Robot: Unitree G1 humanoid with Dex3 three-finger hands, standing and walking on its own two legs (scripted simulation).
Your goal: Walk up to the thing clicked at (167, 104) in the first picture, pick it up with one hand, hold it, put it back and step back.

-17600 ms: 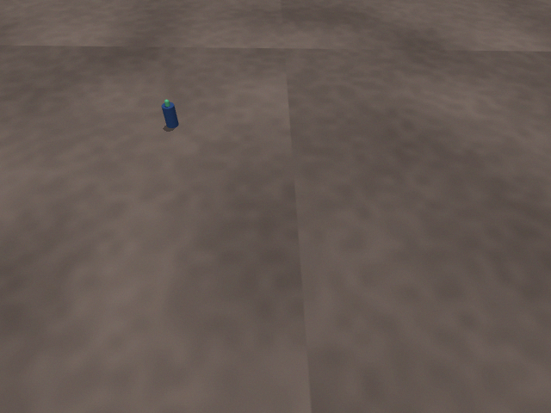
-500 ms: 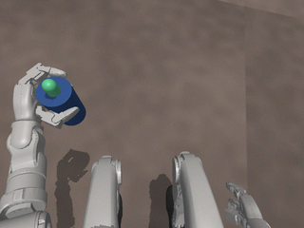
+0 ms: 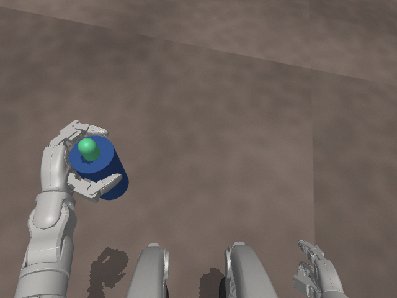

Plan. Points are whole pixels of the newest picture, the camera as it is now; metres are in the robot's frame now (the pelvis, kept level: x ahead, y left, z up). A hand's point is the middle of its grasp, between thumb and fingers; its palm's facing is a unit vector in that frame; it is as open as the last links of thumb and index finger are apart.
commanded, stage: lift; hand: left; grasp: from the side
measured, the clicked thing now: (100, 166) +0.36 +0.19 +0.02
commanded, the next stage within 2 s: hold in 1.02 s
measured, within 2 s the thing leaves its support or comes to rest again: neither
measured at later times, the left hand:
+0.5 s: hand (87, 135) +0.37 +0.18 +0.12, palm faces +0.07 -1.00 -0.03, open 10.3 cm
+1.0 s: hand (86, 120) +0.37 +0.17 +0.16, palm faces +0.07 -1.00 -0.01, open 10.3 cm
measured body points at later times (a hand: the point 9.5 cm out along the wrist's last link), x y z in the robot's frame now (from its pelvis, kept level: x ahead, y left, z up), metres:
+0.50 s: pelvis +0.03 +0.01 +0.08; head +0.11 +0.02 +0.52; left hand +0.36 +0.24 +0.13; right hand +0.17 -0.24 -0.03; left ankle +0.04 +0.12 -0.57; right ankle +0.05 -0.14 -0.57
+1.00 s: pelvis +0.04 +0.00 +0.11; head +0.10 +0.01 +0.56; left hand +0.36 +0.23 +0.16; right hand +0.18 -0.24 +0.00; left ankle +0.04 +0.12 -0.57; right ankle +0.05 -0.14 -0.57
